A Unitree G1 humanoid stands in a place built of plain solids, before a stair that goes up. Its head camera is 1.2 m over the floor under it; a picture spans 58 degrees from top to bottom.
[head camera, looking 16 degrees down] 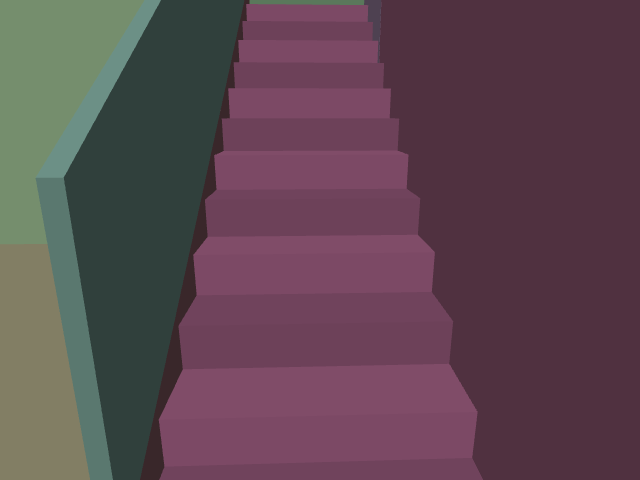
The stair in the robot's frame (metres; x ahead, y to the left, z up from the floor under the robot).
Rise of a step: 0.17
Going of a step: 0.26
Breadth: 0.96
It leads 2 degrees to the left of straight ahead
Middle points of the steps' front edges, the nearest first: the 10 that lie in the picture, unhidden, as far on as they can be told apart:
1.10 0.00 0.34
1.36 0.01 0.51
1.62 0.02 0.68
1.89 0.03 0.85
2.15 0.04 1.02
2.42 0.05 1.19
2.68 0.06 1.36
2.94 0.07 1.53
3.21 0.08 1.69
3.47 0.09 1.86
